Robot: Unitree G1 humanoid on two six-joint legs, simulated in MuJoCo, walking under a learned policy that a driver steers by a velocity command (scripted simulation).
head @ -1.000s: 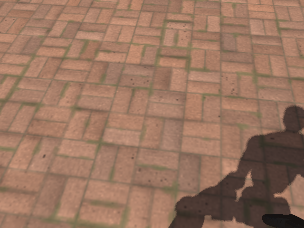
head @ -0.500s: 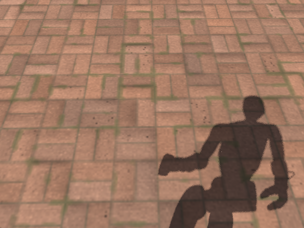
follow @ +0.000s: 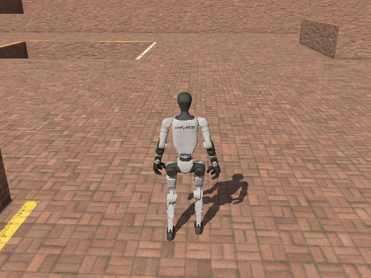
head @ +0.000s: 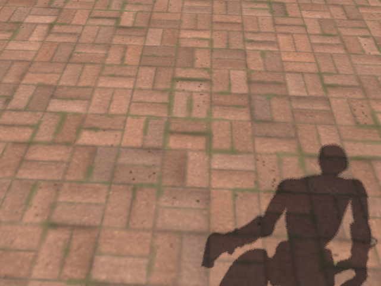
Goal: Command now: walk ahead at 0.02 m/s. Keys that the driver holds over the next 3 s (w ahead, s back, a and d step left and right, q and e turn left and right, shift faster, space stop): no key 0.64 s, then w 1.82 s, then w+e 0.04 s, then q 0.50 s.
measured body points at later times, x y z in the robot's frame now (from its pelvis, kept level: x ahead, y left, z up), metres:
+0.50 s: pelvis +0.02 +0.01 +0.00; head +0.03 +0.01 +0.45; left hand +0.10 +0.27 -0.14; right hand +0.04 -0.24 -0.15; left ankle -0.03 +0.13 -0.73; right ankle +0.06 -0.12 -0.73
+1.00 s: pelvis +0.09 -0.03 +0.00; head +0.10 -0.04 +0.45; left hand +0.08 +0.23 -0.14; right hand +0.12 -0.29 -0.15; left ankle +0.02 +0.11 -0.65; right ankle +0.06 -0.11 -0.73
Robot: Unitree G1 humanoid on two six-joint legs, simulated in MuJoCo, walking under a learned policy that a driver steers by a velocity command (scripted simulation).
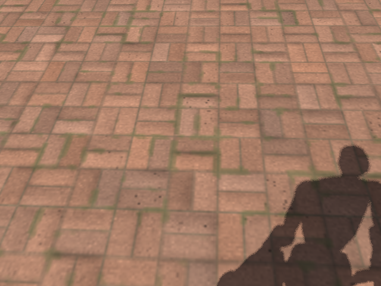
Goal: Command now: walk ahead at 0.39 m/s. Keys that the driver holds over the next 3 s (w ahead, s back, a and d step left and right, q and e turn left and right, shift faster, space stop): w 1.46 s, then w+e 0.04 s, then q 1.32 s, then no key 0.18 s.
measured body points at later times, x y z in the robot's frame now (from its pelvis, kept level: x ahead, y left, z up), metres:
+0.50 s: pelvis +0.27 +0.06 -0.01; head +0.30 +0.07 +0.44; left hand +0.27 +0.33 -0.15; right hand +0.39 -0.19 -0.13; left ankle +0.34 +0.15 -0.74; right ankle +0.13 -0.08 -0.63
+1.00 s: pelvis +0.57 +0.01 -0.01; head +0.60 +0.00 +0.44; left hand +0.74 +0.26 -0.12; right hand +0.54 -0.26 -0.16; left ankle +0.38 +0.14 -0.66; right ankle +0.66 -0.08 -0.74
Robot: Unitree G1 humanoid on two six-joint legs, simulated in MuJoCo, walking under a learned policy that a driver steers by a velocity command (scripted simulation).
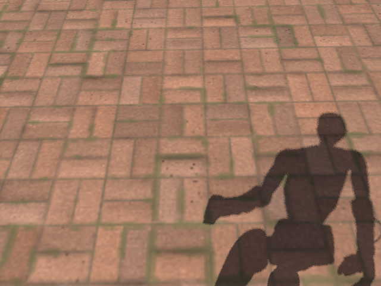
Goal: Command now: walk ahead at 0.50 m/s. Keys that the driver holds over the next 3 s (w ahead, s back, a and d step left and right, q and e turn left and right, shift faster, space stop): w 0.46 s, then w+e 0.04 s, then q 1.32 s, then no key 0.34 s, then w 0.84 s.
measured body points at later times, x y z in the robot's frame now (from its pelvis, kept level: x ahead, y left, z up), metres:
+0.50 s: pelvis +0.29 +0.04 +0.00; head +0.32 +0.05 +0.44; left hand +0.23 +0.30 -0.15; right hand +0.50 -0.20 -0.10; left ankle +0.42 +0.14 -0.73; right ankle +0.10 -0.09 -0.72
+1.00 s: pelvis +0.46 +0.03 +0.01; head +0.49 +0.03 +0.46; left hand +0.59 +0.33 -0.09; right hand +0.58 -0.24 -0.12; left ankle +0.42 +0.14 -0.72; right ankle +0.55 -0.07 -0.73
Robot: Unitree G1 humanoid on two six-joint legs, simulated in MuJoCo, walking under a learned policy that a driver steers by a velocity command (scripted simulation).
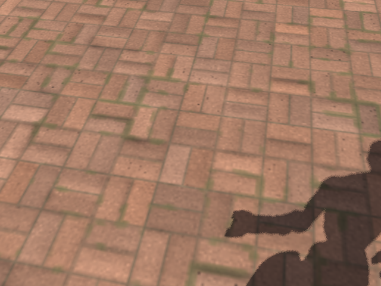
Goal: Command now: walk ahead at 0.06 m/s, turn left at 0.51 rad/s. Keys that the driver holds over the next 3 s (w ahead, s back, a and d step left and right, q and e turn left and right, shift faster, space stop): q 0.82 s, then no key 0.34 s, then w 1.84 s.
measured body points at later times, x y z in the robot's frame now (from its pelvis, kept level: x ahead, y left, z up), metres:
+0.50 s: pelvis +0.00 +0.04 +0.00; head +0.03 +0.08 +0.45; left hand +0.05 +0.36 -0.13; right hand +0.22 -0.20 -0.09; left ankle -0.01 +0.13 -0.73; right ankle +0.05 -0.12 -0.68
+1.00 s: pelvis +0.03 +0.02 +0.00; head +0.06 +0.03 +0.45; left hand -0.01 +0.34 -0.09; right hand +0.32 -0.13 -0.10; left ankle -0.04 +0.12 -0.70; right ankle +0.10 -0.08 -0.73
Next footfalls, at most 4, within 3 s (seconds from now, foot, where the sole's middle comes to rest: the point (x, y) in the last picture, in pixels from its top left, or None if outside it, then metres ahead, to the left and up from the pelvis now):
0.40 left None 0.03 0.14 -0.77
0.92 right None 0.13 -0.05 -0.77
1.24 left None -0.04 0.15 -0.77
1.60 right None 0.26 0.03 -0.77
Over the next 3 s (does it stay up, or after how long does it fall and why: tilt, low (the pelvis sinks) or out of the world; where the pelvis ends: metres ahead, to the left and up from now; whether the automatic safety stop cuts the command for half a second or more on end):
stays up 0.76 0.44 0.02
